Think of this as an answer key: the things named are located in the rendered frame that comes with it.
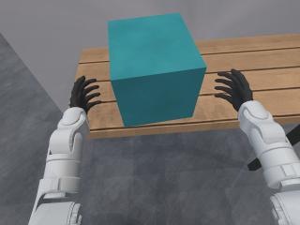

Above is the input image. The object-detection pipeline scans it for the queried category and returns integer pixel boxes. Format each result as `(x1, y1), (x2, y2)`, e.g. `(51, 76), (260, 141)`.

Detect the robot right upper arm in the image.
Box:
(269, 190), (300, 225)

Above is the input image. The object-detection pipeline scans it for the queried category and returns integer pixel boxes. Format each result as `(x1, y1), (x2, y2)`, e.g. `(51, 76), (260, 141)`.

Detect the robot right forearm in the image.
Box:
(237, 100), (300, 192)

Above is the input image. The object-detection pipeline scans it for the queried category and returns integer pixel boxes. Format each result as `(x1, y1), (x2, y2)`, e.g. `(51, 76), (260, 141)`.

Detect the left robot hand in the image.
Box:
(69, 75), (102, 115)

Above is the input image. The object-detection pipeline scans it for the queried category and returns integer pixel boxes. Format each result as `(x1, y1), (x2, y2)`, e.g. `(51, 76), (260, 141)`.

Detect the carton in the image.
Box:
(108, 12), (207, 128)

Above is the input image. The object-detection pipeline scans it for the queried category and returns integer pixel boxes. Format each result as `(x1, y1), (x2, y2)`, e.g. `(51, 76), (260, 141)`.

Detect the right robot hand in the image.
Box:
(214, 68), (253, 112)

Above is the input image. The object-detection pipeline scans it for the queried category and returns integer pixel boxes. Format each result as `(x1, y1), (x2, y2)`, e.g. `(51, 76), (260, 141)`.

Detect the robot left upper arm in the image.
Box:
(30, 202), (83, 225)

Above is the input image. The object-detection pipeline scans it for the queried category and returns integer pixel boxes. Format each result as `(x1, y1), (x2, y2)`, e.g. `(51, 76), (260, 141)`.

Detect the table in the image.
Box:
(68, 34), (300, 172)

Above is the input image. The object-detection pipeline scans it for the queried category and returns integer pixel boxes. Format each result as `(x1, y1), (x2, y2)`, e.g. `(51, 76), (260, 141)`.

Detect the robot left forearm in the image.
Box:
(28, 107), (90, 225)

